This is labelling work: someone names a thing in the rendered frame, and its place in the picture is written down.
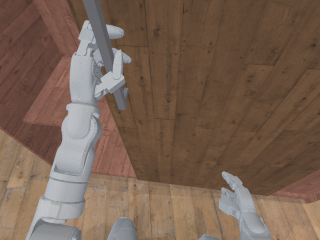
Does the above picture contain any left robot hand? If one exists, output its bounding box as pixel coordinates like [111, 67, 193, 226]
[69, 20, 132, 106]

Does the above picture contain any right robot hand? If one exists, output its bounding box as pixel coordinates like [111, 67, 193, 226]
[218, 171, 257, 222]

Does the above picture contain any left robot forearm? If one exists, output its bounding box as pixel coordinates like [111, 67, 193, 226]
[25, 102, 102, 240]

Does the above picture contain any handle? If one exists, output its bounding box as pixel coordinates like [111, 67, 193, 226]
[82, 0, 129, 110]

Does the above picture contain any robot left upper arm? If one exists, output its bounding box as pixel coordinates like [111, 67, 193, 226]
[29, 222, 82, 240]

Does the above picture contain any right robot forearm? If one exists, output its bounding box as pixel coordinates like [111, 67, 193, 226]
[238, 211, 272, 240]

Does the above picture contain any wardrobe door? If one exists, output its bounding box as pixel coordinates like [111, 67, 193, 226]
[278, 169, 320, 195]
[66, 0, 320, 196]

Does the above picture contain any left robot thigh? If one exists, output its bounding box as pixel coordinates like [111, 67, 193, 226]
[107, 218, 138, 240]

